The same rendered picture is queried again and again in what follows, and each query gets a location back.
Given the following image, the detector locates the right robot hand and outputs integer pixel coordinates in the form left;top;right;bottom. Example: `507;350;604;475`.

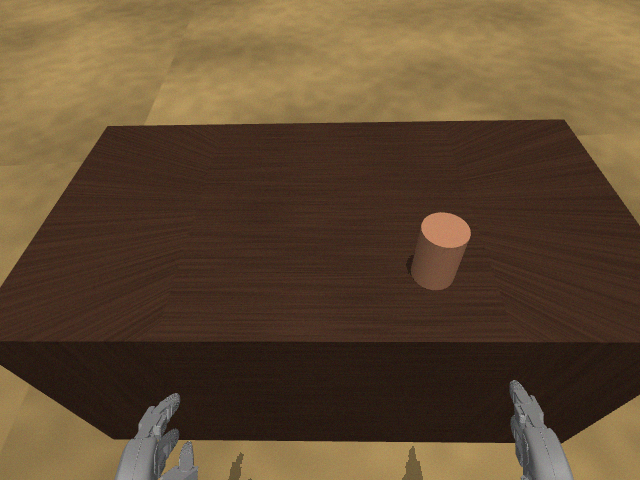
509;380;574;480

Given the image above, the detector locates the can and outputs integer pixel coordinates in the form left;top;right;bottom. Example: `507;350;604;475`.
411;212;471;290

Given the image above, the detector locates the left robot hand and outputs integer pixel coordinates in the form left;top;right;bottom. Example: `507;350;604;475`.
114;393;198;480

